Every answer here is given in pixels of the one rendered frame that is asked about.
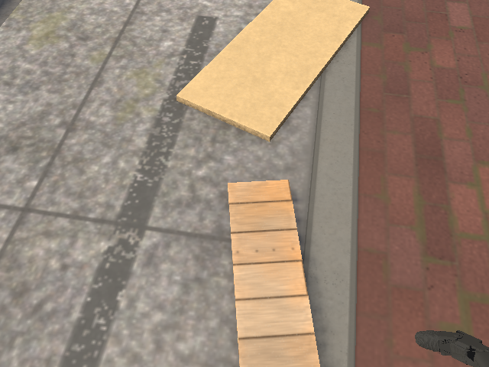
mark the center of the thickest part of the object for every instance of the robot right hand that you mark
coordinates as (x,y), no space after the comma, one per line
(461,346)

